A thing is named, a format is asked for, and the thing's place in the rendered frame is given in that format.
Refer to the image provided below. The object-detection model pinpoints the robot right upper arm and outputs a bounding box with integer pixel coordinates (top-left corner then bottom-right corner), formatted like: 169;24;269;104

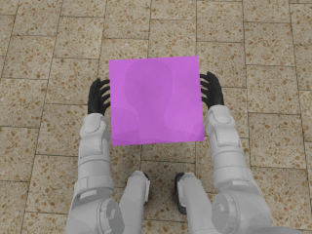
212;189;305;234

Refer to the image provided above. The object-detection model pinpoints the robot right thigh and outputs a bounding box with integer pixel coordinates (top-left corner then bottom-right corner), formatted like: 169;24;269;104
177;176;222;234

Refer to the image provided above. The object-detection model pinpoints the robot left upper arm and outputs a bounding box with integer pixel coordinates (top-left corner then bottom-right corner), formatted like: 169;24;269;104
66;197;125;234

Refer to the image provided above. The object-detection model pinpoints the left robot forearm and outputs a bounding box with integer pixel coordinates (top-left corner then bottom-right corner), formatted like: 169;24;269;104
65;113;115;234

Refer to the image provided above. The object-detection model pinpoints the carton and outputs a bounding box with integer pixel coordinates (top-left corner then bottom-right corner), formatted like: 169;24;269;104
109;56;205;146

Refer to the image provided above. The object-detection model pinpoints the left robot hand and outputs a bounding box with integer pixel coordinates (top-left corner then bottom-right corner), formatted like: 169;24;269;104
88;78;111;116

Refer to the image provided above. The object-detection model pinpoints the right robot foot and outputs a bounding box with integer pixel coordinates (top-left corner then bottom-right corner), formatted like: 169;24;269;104
175;173;187;215

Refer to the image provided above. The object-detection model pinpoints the right robot forearm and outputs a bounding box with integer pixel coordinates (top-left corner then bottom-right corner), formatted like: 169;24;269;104
205;104;272;220

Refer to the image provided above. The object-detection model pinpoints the right robot hand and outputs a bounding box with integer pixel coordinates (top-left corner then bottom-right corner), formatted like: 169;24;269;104
199;71;224;110

